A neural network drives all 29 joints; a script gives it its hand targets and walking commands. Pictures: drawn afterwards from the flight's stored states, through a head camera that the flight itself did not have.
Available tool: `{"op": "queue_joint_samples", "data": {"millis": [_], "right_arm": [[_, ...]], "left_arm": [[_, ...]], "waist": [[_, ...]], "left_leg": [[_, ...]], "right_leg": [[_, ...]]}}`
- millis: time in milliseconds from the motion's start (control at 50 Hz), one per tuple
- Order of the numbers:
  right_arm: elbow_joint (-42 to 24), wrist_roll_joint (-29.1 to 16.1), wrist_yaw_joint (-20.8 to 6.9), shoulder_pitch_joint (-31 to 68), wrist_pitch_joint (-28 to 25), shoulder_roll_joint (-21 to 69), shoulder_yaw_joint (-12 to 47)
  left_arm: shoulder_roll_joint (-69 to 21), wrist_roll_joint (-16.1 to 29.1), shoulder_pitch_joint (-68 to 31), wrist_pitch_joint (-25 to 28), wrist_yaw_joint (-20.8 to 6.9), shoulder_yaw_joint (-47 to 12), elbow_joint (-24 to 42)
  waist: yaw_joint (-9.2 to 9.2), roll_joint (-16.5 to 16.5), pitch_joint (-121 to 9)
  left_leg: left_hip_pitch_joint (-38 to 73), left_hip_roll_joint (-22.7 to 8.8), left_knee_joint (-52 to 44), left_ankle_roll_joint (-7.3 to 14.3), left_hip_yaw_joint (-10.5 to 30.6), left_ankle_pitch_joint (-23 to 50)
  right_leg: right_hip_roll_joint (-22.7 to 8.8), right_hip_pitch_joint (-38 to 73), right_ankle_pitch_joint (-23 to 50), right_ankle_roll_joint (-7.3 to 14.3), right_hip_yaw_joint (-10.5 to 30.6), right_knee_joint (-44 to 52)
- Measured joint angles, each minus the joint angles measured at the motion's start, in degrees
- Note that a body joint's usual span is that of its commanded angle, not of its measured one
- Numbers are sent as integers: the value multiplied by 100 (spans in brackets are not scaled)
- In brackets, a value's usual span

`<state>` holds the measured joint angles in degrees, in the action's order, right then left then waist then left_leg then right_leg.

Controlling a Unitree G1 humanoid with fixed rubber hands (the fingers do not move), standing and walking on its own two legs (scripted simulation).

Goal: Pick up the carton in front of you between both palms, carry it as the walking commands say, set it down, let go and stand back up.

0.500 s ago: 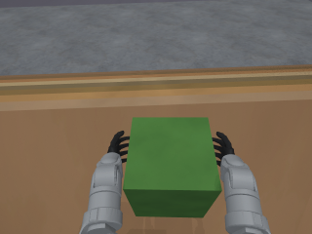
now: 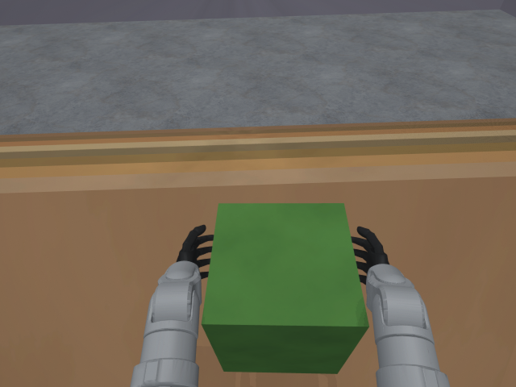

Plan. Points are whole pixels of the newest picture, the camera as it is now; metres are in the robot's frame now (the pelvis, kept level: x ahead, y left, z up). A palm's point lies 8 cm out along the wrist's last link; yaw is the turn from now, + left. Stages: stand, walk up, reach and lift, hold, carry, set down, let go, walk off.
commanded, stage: reach and lift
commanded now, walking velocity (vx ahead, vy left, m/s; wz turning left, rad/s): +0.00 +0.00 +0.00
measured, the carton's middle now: (280, 292) +0.29 +0.00 -0.03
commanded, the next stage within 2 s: hold in 0.02 s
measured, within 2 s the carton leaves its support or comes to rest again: neither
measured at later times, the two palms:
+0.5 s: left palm (186, 264) +0.28 +0.15 +0.06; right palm (382, 269) +0.28 -0.15 +0.06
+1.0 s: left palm (205, 185) +0.44 +0.14 +0.08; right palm (369, 191) +0.43 -0.16 +0.08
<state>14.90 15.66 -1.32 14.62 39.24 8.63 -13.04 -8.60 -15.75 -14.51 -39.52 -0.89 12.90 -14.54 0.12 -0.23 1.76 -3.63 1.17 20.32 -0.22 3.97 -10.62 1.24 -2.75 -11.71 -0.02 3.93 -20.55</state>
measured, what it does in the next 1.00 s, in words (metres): walks ahead: left foot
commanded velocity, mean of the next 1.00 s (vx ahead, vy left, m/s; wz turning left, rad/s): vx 0.32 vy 0.00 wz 0.00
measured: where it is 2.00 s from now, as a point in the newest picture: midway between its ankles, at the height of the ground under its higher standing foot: (289, 265)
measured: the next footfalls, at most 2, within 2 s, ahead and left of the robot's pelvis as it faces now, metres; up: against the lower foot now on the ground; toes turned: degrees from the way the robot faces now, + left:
left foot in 0.90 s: +0.20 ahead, +0.09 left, +0.00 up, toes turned +8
right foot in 1.26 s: +0.50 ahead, -0.15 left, +0.00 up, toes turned -15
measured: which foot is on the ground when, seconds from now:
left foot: down 0.00-0.68, up 0.70-0.88, down 0.90-1.00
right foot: down 0.00-0.90, up 0.92-1.00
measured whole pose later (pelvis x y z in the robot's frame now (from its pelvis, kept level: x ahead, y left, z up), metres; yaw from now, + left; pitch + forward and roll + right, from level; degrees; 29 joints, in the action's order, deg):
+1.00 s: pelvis +0.17 +0.00 -0.01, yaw -4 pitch +5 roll +1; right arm -16.6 6.1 5.1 9.5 69.0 7.7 -4.9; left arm -7.6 -4.8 -8.5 -70.1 5.6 8.5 19.2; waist 0.3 -0.9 -9.4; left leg -17.6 -1.2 27.8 3.3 -12.5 -15.8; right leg -3.2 -22.4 -27.1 0.7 -3.5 -56.4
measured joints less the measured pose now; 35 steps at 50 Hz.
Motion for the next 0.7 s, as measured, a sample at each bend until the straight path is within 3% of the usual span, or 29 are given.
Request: {"op": "queue_joint_samples", "data": {"millis": [180,380,420,480,520,620,700], "right_arm": [[-449,-129,50,-131,293,-29,170],[-233,-52,10,106,416,22,-37],[-210,-44,9,127,435,25,-54],[-309,-89,40,57,508,9,15],[-497,-154,69,60,598,7,61],[-1115,-379,264,-38,1104,-13,318],[-1644,-632,418,-181,1760,-218,485]], "left_arm": [[29,133,133,-277,46,-168,435],[-23,61,-107,-402,6,43,220],[-25,57,-126,-419,5,62,196],[-9,104,-54,-490,28,-9,294],[-2,173,-51,-580,65,-42,489],[148,502,48,-1066,152,-219,1075],[183,710,-5,-1673,349,-466,1376]], "waist": [[-22,0,-17],[-24,4,102],[-11,9,-104],[1,12,-482],[19,10,-664],[26,73,-1064],[-6,146,-1301]], "left_leg": [[159,0,-117,-3,12,71],[144,9,37,3,-3,54],[-156,0,272,-9,-38,-106],[-580,-27,648,-24,-105,-907],[-792,-49,732,-23,-170,-900],[-1064,-164,969,35,-273,-582],[-1280,-355,1479,3,-319,-1180]], "right_leg": [[-7,163,69,-3,-7,119],[-4,140,51,-8,6,-43],[5,-155,-69,-23,13,-254],[7,-584,-810,-41,8,-605],[-27,-847,-874,-39,-39,-762],[-120,-1242,-1068,-2,-326,-1207],[-69,-1096,-553,53,-573,-886]]}}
